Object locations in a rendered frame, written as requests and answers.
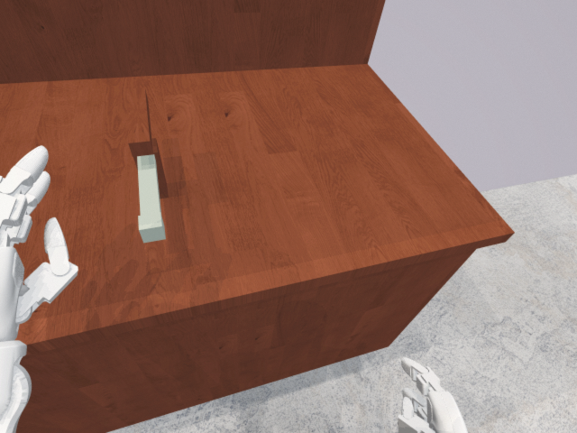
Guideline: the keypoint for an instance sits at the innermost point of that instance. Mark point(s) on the tap lever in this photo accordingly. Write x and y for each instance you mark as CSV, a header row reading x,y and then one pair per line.
x,y
151,226

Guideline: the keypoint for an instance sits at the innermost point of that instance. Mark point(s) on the robot right hand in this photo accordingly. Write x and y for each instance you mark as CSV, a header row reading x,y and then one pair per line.
x,y
439,413

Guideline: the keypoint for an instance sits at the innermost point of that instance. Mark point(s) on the counter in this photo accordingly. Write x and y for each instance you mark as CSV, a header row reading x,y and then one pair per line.
x,y
309,217

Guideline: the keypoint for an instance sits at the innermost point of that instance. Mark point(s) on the left robot forearm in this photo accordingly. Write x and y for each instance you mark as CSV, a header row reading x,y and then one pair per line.
x,y
15,384

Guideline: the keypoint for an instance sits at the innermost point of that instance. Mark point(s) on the robot left hand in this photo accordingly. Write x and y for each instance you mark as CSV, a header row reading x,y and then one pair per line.
x,y
23,188

